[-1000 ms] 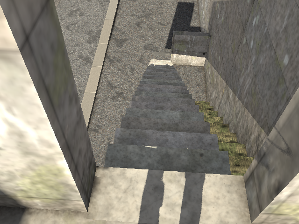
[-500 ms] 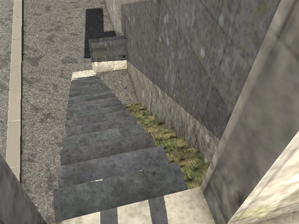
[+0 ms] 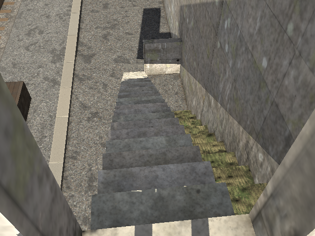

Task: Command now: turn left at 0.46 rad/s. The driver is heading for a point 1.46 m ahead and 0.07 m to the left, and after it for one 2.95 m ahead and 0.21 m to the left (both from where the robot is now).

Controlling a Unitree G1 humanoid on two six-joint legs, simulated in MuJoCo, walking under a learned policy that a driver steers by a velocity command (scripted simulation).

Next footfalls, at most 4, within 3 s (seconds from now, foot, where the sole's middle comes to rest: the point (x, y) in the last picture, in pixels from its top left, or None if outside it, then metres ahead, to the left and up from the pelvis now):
0.32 right None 0.02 -0.13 -0.76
0.70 left None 0.16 0.14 -0.76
1.20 right None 0.38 -0.12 -0.76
1.92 left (141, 218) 0.63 0.10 -0.95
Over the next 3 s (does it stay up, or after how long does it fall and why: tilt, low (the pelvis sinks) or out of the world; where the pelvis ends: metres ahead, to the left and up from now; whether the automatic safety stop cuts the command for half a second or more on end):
stays up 0.53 -0.11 -0.11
